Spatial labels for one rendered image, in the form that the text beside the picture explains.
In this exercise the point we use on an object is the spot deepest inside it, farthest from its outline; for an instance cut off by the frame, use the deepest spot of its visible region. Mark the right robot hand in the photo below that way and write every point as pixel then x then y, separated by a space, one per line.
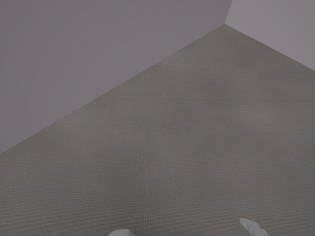
pixel 252 227

